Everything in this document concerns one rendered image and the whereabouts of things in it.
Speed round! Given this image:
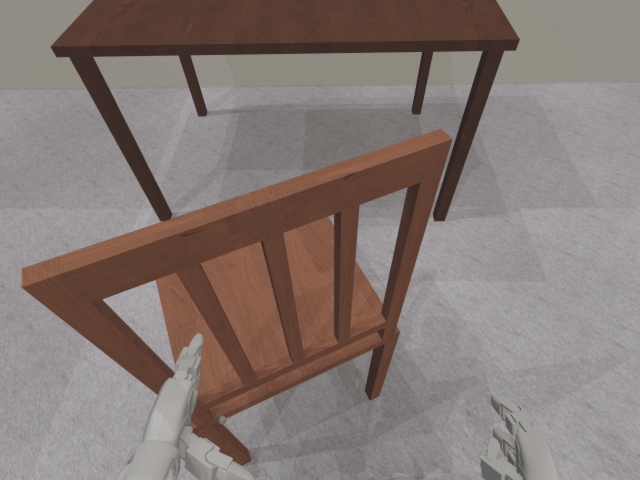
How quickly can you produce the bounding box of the table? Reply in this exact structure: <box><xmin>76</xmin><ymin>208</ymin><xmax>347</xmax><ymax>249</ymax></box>
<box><xmin>51</xmin><ymin>0</ymin><xmax>520</xmax><ymax>221</ymax></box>

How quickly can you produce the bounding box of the left robot hand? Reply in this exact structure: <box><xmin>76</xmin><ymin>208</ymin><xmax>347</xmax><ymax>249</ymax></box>
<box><xmin>141</xmin><ymin>333</ymin><xmax>255</xmax><ymax>480</ymax></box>

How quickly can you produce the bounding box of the chair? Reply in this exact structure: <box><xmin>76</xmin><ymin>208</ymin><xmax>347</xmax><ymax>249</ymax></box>
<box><xmin>21</xmin><ymin>129</ymin><xmax>452</xmax><ymax>466</ymax></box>

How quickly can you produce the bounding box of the robot left forearm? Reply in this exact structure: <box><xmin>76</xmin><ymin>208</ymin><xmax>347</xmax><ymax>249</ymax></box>
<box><xmin>114</xmin><ymin>441</ymin><xmax>181</xmax><ymax>480</ymax></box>

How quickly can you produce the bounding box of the right robot hand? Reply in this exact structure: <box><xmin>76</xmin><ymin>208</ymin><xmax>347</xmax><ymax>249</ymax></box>
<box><xmin>480</xmin><ymin>393</ymin><xmax>561</xmax><ymax>480</ymax></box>

